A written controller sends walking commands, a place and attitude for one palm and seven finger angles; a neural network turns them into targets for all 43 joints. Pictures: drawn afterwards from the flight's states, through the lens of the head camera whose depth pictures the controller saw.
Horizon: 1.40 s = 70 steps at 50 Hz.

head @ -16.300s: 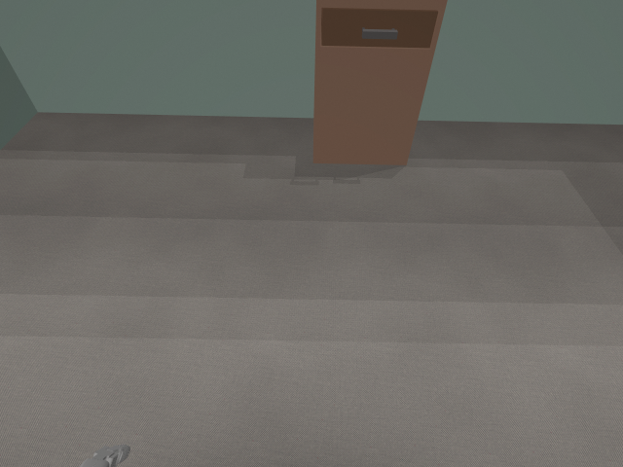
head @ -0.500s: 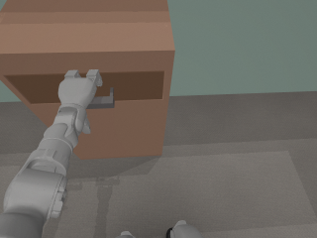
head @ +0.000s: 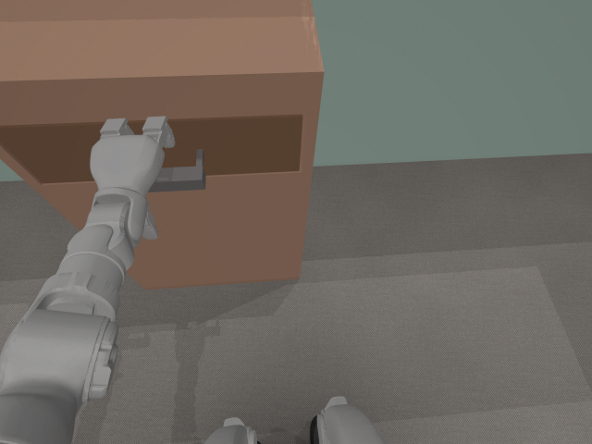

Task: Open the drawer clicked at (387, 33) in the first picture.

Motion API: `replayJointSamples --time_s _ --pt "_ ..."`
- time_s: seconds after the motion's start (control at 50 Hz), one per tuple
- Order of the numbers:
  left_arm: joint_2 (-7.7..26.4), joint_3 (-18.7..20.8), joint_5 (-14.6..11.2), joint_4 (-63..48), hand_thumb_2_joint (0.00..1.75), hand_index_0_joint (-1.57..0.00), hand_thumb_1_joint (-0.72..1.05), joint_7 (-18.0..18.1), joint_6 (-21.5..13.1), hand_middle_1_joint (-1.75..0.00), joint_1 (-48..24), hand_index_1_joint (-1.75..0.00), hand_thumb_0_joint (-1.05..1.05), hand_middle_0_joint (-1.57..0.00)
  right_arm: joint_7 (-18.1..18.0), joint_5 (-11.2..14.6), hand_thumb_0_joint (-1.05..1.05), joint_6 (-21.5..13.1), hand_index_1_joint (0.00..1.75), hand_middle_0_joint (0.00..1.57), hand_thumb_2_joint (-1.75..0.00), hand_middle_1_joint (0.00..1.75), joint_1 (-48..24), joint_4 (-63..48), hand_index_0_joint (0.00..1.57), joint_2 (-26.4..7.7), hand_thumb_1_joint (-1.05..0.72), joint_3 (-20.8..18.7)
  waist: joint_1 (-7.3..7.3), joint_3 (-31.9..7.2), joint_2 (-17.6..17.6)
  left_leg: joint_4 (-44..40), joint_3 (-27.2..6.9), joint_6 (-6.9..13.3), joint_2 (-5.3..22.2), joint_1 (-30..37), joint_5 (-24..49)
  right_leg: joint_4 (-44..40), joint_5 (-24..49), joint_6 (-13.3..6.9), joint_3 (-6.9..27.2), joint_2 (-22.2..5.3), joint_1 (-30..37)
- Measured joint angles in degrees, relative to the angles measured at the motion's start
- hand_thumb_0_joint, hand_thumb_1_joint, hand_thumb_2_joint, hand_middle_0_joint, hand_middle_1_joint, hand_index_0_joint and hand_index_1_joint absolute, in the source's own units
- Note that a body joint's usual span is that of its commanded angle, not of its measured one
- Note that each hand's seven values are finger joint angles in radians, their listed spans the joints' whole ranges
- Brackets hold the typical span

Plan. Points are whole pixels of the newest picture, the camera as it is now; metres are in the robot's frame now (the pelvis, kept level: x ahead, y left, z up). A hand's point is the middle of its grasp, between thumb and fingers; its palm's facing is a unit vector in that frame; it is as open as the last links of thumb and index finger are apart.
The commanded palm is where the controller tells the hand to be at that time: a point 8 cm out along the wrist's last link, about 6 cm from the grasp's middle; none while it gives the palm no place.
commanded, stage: lower the fingers behind the handle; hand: left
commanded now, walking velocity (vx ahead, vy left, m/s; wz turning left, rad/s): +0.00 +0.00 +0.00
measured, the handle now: (161, 168) +0.54 +0.18 -0.03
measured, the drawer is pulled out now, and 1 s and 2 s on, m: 0.00 0.00 0.00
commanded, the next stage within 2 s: close the thumb around the handle in 1.16 s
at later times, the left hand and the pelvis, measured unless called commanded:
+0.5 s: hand (154, 201) +0.49 +0.19 -0.04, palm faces -0.06 -0.04 -1.00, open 13.8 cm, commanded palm +0.48 +0.19 +0.02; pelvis -0.01 +0.01 -0.02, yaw +0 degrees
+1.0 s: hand (159, 199) +0.49 +0.18 -0.04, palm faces -0.06 -0.04 -1.00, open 13.8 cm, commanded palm +0.47 +0.19 +0.01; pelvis -0.01 +0.00 -0.02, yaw +0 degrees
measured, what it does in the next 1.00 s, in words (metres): stands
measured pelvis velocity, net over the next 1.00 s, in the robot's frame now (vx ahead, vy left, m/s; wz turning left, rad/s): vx -0.01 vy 0.00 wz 0.00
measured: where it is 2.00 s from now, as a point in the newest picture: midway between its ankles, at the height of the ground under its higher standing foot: outside the picture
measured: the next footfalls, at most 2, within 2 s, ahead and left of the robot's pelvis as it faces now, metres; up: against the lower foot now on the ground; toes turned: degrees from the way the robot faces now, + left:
none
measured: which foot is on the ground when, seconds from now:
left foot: down 0.00-1.00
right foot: down 0.00-1.00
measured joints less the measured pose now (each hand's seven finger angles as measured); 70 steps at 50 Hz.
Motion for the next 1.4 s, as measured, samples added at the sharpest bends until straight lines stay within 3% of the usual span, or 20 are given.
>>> replayJointSamples --time_s 0.06,0.14,0.2,0.24,0.36,0.54,0.64,0.8,0.92,1.02,1.14,1.26,1.4 --pt "0.6 -0.8 -0.4 2.7 0.31 -0.31 -0.49 1.8 5.1 -1.20 -1.4 -1.20 0.01 -0.31 0.7 0.1 0.00 0.1 0.30 0.20 -0.89 0.30 -0.6 0.5 0.20 0.1 -0.90 -0.4 0.26 0.6 0.4 1.1 -0.2 0.1 -0.1 -1.7 -0.1 0.9 -0.1 0.1 -0.2 -0.2 -1.5" --pt "0.5 -2.9 -3.0 4.2 0.31 -0.31 -0.49 -1.7 8.7 -1.20 -2.5 -1.20 0.00 -0.31 0.7 0.6 0.00 0.3 0.30 0.20 -0.89 0.30 -0.8 0.9 0.20 0.6 -0.91 -0.4 0.41 1.6 0.6 0.4 -0.7 0.2 -0.3 -1.5 0.6 -0.2 0.6 0.3 -0.7 -0.4 -0.9" --pt "-0.1 -4.6 -4.6 2.7 0.31 -0.32 -0.49 -5.3 8.1 -1.20 -2.2 -1.20 0.00 -0.31 -0.1 0.6 0.00 -0.1 0.30 0.20 -0.89 0.30 0.2 1.1 0.20 1.0 -0.90 -0.3 0.36 1.1 0.5 -0.6 -1.2 0.3 -0.5 -0.4 0.9 -1.5 0.9 0.4 -1.1 -0.5 0.6" --pt "0.0 -4.9 -4.9 2.3 0.31 -0.32 -0.49 -6.7 5.6 -1.20 -2.1 -1.20 0.00 -0.31 -0.6 0.6 0.00 -0.5 0.30 0.20 -0.89 0.30 0.9 1.2 0.20 1.1 -0.90 -0.2 0.22 0.5 0.3 -0.7 -1.5 0.3 -0.5 0.2 0.8 -1.9 0.8 0.4 -1.4 -0.5 1.4" --pt "-0.5 -5.2 -2.5 4.1 0.31 -0.31 -0.49 -5.4 1.0 -1.20 -3.4 -1.20 0.00 -0.31 -0.5 0.4 0.00 -0.7 0.30 0.20 -0.89 0.30 1.5 1.1 0.20 0.3 -0.90 0.3 -0.70 -1.0 0.1 2.0 -1.6 0.4 -0.3 -1.3 -0.8 0.3 -0.5 0.4 -1.5 -0.4 0.0" --pt "-1.0 -1.6 0.0 4.0 0.31 -0.31 -0.49 0.6 3.1 -1.20 -2.3 -1.20 0.00 -0.31 0.6 -0.6 0.00 -0.6 0.30 0.20 -0.89 0.30 0.1 -0.1 0.20 0.4 -0.90 0.3 -1.43 0.0 0.5 6.6 -0.5 0.9 -0.2 -7.7 -1.9 5.1 -1.3 0.9 -0.6 -0.4 -6.9" --pt "-1.0 -1.6 -0.2 2.6 0.31 -0.32 -0.49 2.4 4.9 -1.20 -3.6 -1.20 0.00 -0.31 1.0 -0.9 0.00 -0.4 0.30 0.20 -0.89 0.30 -0.1 1.4 0.20 1.2 -0.90 0.1 -1.21 -0.1 1.0 8.0 -1.0 0.7 -0.2 -9.6 -2.3 6.2 -1.6 0.8 -1.2 -0.5 -8.5" --pt "-1.9 -4.0 -2.4 7.4 0.31 -0.33 -0.49 -0.6 9.4 -1.20 -5.4 -1.22 0.00 -0.31 1.0 -0.1 0.00 0.2 0.30 0.20 -0.89 0.30 -0.1 1.7 0.21 1.4 -0.90 1.3 -1.84 -0.4 1.3 6.9 -1.2 0.5 0.1 -7.6 -2.0 5.1 -1.3 0.4 -1.3 -0.2 -6.6" --pt "-0.3 -2.5 -2.5 5.8 0.31 -0.32 -0.49 -3.5 5.3 -1.20 -4.3 -1.21 0.00 -0.31 -0.2 0.0 0.00 -0.9 0.30 0.20 -0.89 0.30 0.5 0.2 0.21 0.7 -0.90 1.6 -2.43 -0.1 0.8 6.9 -0.9 0.4 0.2 -7.9 -1.8 5.6 -1.3 0.2 -1.0 -0.1 -7.1" --pt "0.6 -1.4 -1.1 3.6 0.31 -0.32 -0.49 -1.3 2.5 -1.20 -3.3 -1.20 0.00 -0.31 -0.3 -0.3 0.00 -1.4 0.30 0.20 -0.89 0.30 0.8 0.4 0.20 -0.1 -0.90 0.9 -1.74 -0.5 0.7 8.4 -0.9 0.1 0.3 -9.5 -2.4 7.3 -1.9 -0.1 -1.1 0.0 -8.9" --pt "0.8 -2.3 -1.0 3.8 0.31 -0.32 -0.49 1.0 4.5 -1.20 -3.6 -1.20 0.00 -0.31 0.2 -0.2 0.00 -1.3 0.30 0.20 -0.89 0.30 -0.2 1.0 0.20 -0.2 -0.90 0.3 -1.19 -0.1 0.7 9.0 -1.3 -0.1 0.2 -10.5 -2.4 7.8 -2.0 -0.2 -1.4 -0.1 -9.8" --pt "0.1 -2.4 -2.3 5.3 0.31 -0.32 -0.49 -0.6 6.4 -1.20 -5.1 -1.20 0.00 -0.31 0.0 0.1 0.00 -1.3 0.30 0.20 -0.89 0.30 -1.2 0.9 0.20 0.2 -0.90 0.9 -1.86 0.1 0.6 7.9 -1.6 -0.2 0.1 -9.9 -1.8 6.8 -1.6 -0.4 -1.7 -0.2 -9.0" --pt "1.3 -2.2 -2.0 5.7 0.34 -0.34 -0.41 -2.3 5.4 -1.21 -5.3 -1.22 0.00 -0.32 -0.5 0.1 0.00 -1.6 0.30 0.20 -0.89 0.30 -0.6 0.2 0.20 0.2 -0.90 1.5 -2.19 -0.2 0.6 7.6 -1.5 -0.3 0.3 -9.3 -1.9 6.4 -1.6 -0.5 -1.6 0.1 -8.5"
